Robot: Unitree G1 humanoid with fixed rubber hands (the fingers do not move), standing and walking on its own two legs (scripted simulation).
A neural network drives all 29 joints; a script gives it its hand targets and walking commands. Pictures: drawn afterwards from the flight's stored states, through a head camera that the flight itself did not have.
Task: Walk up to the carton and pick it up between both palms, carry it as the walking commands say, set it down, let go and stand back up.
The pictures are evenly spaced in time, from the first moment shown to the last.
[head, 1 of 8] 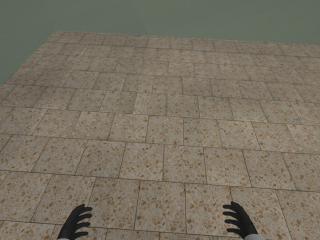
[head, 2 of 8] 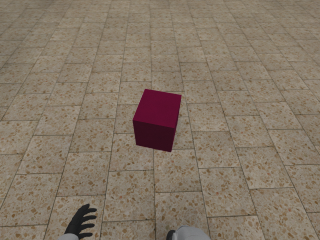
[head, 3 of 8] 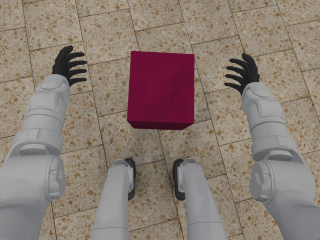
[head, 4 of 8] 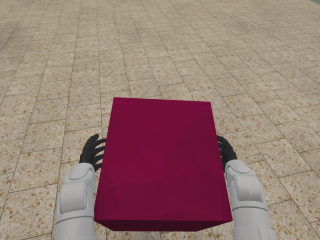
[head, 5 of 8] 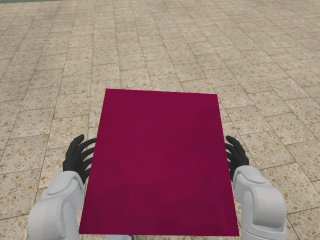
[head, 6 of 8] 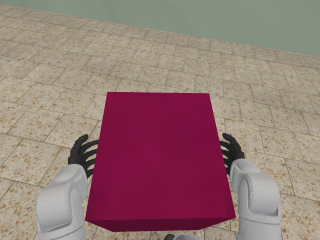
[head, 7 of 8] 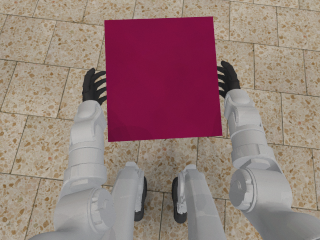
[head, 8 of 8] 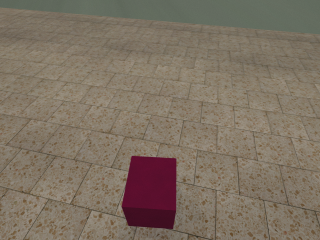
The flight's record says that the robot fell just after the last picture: no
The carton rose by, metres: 0.64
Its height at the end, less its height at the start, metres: +0.00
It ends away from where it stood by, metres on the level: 1.76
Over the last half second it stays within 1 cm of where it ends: yes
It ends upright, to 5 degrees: yes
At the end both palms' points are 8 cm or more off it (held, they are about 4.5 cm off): yes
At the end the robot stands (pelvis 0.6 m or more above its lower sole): yes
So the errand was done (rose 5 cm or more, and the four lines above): yes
